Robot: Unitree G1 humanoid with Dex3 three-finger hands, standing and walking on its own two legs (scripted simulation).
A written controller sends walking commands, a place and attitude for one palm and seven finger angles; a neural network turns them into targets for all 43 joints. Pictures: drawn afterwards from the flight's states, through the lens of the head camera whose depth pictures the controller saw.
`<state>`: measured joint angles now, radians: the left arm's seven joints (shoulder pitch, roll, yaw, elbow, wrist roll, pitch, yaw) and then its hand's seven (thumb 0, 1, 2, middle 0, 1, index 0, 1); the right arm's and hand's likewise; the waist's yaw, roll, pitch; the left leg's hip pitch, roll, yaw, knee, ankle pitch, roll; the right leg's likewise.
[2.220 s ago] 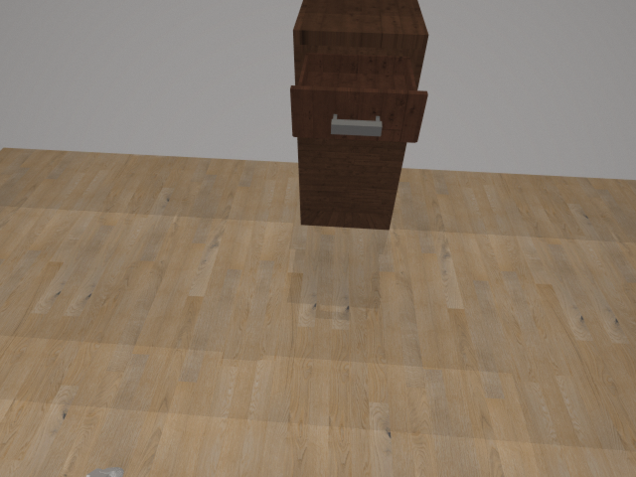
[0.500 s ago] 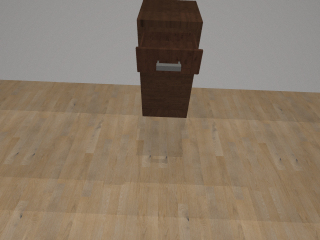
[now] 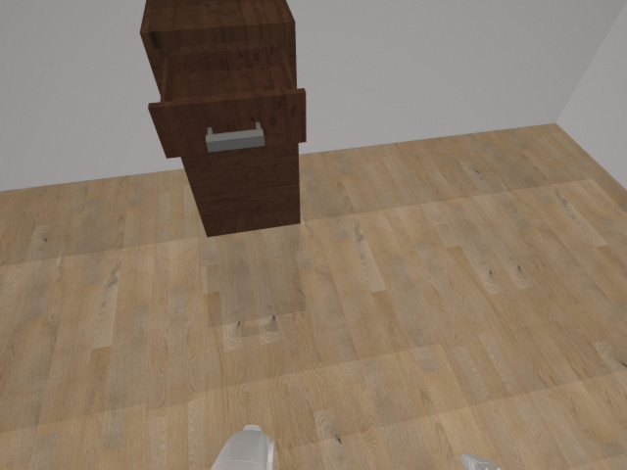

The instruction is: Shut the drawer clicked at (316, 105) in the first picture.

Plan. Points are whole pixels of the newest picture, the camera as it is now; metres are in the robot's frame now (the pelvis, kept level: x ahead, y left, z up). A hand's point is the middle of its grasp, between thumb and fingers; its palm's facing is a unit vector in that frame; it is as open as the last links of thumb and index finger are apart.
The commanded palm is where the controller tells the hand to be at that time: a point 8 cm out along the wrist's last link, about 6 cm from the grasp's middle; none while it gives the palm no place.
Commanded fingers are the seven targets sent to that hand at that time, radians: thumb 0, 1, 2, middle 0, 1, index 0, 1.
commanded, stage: walk to a spot facing it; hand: left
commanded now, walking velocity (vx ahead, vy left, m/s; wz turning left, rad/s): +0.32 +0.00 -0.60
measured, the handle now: (234, 134) +0.80 +0.27 -0.06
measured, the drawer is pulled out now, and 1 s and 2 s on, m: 0.28 0.28 0.28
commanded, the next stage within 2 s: none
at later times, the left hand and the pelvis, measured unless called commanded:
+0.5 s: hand (225, 323) +0.36 +0.20 -0.16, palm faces -0.34 -0.91 -0.23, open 7.4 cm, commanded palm none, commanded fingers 0.00 0.90 0.90 -0.20 -0.30 -0.20 -0.30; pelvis +0.17 +0.05 -0.01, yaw -21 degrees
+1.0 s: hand (255, 306) +0.42 +0.16 -0.18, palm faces -0.54 -0.83 -0.16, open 7.4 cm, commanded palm none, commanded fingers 0.00 0.90 0.90 -0.20 -0.30 -0.20 -0.30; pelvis +0.23 +0.06 -0.02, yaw -37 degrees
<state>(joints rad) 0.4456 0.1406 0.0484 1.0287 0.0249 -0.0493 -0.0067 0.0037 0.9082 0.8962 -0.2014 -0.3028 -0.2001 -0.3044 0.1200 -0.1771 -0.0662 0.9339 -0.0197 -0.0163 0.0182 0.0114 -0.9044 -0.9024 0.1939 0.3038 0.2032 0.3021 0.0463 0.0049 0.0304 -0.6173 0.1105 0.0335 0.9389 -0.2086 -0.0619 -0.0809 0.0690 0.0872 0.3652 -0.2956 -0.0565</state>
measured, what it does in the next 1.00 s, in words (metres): walks ahead, turning right: left foot, then right foot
